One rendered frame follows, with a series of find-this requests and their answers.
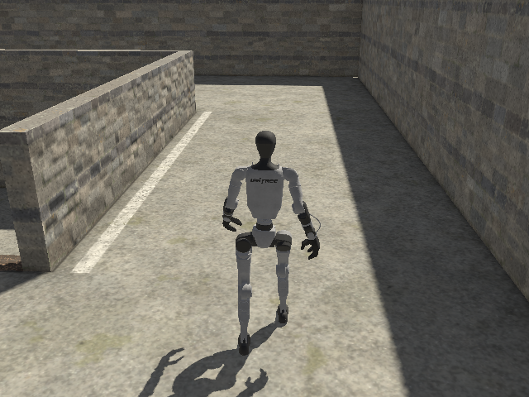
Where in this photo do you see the left robot upper arm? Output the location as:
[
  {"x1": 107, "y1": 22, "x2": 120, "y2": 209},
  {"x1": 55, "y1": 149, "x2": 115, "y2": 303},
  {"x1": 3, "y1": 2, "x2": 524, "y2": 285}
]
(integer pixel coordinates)
[{"x1": 225, "y1": 166, "x2": 248, "y2": 209}]

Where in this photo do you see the robot right hand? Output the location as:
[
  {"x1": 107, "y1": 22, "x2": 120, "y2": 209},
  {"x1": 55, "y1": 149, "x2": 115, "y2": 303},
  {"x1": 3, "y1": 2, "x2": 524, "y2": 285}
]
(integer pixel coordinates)
[{"x1": 301, "y1": 237, "x2": 320, "y2": 260}]

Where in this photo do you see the robot right shin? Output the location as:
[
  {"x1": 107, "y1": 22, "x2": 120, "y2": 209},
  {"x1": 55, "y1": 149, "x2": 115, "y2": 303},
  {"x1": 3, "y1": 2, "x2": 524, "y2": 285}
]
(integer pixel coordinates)
[{"x1": 278, "y1": 264, "x2": 289, "y2": 313}]

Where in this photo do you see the right robot upper arm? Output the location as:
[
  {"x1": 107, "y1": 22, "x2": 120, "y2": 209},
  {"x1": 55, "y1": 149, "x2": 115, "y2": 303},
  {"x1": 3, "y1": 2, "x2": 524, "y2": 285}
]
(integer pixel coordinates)
[{"x1": 282, "y1": 167, "x2": 305, "y2": 214}]

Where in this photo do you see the humanoid robot head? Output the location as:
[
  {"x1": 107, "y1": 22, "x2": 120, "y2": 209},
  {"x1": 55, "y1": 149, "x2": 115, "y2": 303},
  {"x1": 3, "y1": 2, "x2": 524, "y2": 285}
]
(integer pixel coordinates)
[{"x1": 251, "y1": 131, "x2": 279, "y2": 170}]

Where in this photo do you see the robot left forearm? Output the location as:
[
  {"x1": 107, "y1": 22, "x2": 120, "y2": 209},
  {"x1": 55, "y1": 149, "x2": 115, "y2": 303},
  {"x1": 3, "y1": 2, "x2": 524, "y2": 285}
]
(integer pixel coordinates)
[{"x1": 222, "y1": 196, "x2": 235, "y2": 222}]

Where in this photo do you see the robot left hand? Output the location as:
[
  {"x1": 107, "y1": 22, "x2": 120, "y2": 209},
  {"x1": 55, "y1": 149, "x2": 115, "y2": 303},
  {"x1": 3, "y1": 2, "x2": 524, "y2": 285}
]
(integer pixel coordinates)
[{"x1": 222, "y1": 217, "x2": 242, "y2": 232}]

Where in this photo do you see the robot right forearm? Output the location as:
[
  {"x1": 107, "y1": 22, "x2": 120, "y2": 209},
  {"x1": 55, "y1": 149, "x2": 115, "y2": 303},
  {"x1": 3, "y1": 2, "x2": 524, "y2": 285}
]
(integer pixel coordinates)
[{"x1": 298, "y1": 201, "x2": 317, "y2": 240}]

